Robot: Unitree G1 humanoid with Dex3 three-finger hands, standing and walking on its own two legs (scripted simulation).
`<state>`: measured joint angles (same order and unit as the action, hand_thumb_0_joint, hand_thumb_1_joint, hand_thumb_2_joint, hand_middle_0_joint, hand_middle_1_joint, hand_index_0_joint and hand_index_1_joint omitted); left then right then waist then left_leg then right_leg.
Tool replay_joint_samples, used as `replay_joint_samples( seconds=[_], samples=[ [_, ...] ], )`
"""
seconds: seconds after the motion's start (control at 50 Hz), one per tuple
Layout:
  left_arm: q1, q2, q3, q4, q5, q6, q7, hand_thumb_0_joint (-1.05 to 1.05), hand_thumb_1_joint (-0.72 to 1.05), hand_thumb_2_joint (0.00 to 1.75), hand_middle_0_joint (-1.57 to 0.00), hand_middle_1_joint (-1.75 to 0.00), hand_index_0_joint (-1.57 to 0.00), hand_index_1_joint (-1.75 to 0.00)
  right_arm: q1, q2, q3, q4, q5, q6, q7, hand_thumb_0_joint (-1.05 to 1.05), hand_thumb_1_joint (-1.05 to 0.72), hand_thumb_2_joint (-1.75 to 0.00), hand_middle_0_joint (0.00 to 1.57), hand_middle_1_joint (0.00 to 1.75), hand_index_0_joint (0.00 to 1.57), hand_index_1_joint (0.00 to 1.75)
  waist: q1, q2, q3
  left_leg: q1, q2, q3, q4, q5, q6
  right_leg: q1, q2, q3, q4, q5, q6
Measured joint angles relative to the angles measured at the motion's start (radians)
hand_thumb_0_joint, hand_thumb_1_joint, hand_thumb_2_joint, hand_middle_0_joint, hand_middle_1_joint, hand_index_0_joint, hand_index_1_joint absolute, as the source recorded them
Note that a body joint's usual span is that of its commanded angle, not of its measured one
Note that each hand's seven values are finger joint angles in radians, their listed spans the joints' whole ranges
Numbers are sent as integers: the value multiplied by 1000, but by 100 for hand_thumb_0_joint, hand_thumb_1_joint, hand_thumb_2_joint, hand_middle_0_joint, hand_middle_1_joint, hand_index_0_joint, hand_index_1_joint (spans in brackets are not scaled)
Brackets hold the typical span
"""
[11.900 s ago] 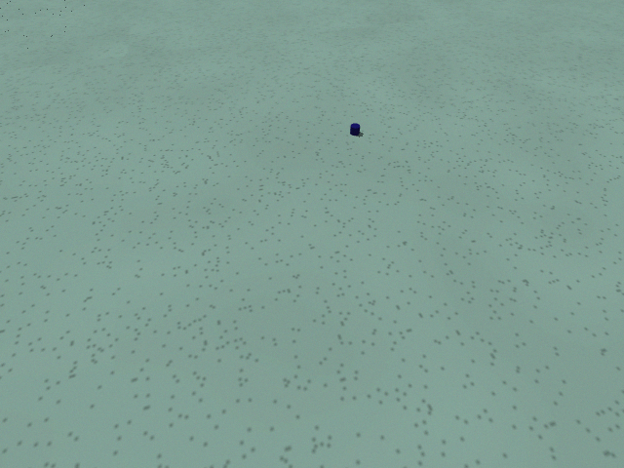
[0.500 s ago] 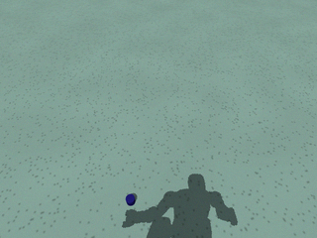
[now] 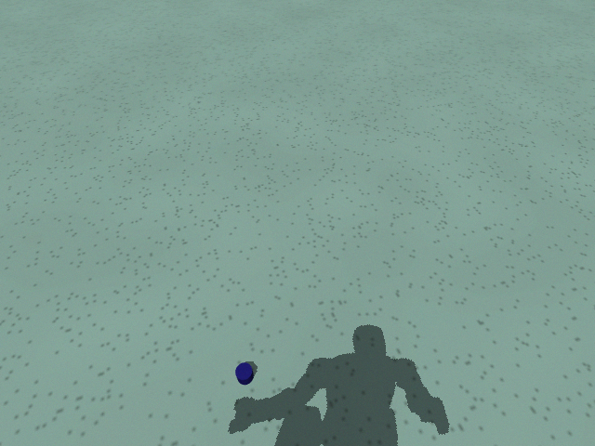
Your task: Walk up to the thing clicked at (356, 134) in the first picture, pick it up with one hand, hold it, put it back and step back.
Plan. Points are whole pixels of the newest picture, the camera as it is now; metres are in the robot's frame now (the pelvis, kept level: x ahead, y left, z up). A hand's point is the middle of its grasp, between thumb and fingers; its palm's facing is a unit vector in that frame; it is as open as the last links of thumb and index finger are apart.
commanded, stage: stand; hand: left
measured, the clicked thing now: (244, 373) +0.48 +0.19 -0.76
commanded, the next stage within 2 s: walk up in 0.76 s
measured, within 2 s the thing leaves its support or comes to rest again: neither
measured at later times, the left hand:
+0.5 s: hand out of the picture +0.07 +0.25 -0.16, palm faces -0.04 -0.94 -0.34, open 7.4 cm
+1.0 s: hand out of the picture +0.10 +0.24 -0.16, palm faces -0.05 -0.92 -0.39, open 7.4 cm
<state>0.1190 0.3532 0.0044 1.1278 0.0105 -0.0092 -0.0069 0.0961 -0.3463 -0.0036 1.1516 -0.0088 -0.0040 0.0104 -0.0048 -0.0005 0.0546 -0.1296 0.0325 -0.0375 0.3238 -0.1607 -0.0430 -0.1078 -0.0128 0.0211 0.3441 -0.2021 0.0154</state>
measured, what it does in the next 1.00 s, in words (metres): lifts its right foot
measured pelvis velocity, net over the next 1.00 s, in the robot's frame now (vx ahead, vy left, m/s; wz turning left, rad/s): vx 0.02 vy -0.06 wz -0.05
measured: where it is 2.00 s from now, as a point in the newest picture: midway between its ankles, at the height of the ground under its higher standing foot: outside the picture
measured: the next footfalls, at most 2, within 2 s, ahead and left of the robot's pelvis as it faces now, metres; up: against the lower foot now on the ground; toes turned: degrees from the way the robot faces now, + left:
right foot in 1.02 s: +0.09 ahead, -0.21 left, +0.00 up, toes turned +1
left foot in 1.48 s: +0.11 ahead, +0.05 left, +0.00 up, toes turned +1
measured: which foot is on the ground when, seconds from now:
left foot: down 0.00-1.00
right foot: down 0.00-0.80, up 0.82-1.00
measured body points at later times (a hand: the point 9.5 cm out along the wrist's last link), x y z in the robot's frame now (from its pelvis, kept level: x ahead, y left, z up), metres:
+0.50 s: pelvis +0.00 +0.00 +0.00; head +0.02 +0.00 +0.45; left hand +0.07 +0.30 -0.13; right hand +0.07 -0.30 -0.13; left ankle +0.01 +0.15 -0.75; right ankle -0.01 -0.13 -0.75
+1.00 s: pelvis +0.02 -0.06 -0.02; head +0.04 -0.05 +0.43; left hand +0.10 +0.29 -0.13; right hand +0.05 -0.40 -0.13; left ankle +0.01 +0.15 -0.75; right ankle +0.04 -0.20 -0.74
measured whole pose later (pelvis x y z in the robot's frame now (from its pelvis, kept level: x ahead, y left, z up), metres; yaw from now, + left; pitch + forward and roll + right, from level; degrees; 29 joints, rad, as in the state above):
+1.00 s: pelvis +0.02 -0.06 -0.02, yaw -3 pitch -2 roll +2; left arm 0.20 0.45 0.12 0.96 0.05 0.06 -0.07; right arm 0.24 -0.40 -0.08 1.01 -0.05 -0.04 -0.03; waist 0.00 -0.05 0.08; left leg -0.16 0.10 -0.01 0.48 -0.29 -0.07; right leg -0.34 -0.06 0.07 0.71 -0.43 -0.02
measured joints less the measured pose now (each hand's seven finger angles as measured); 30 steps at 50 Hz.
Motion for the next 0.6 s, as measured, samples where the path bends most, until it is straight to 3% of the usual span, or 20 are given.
replay_joint_samples(
  seconds=[0.6],
  samples=[
    [5, 1, -2, -7, 1, 2, 1, 1, 90, 90, -20, -30, -20, -30, 16, -4, 4, -15, -1, 2, -3, 1, -91, -89, 20, 30, 21, 30, 0, -2, 3, 1, 4, 1, 5, -10, -2, 3, 4, 1, 0, -6, -2]
  ],
)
